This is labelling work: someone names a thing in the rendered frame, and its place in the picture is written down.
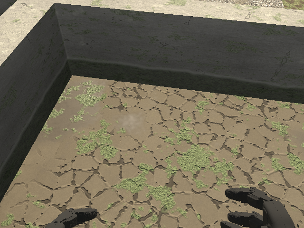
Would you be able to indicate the robot right hand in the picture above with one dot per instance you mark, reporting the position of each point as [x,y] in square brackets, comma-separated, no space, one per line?
[274,213]

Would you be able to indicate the robot left hand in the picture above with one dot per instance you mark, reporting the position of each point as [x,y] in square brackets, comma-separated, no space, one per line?
[72,217]

